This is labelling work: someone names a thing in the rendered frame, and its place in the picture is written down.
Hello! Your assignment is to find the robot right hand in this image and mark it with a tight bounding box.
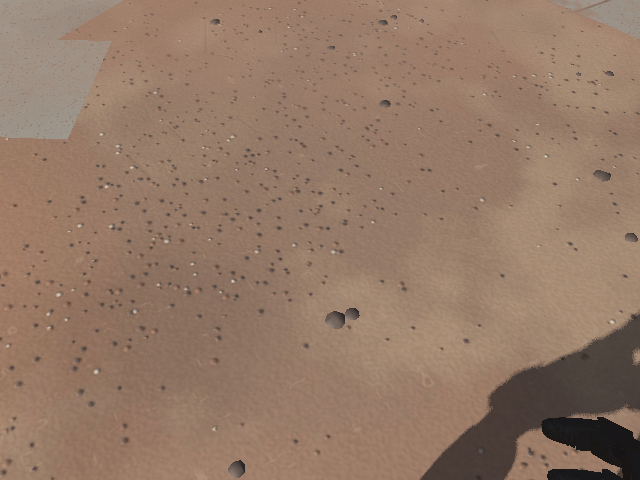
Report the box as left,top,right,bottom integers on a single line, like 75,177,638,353
541,417,640,480

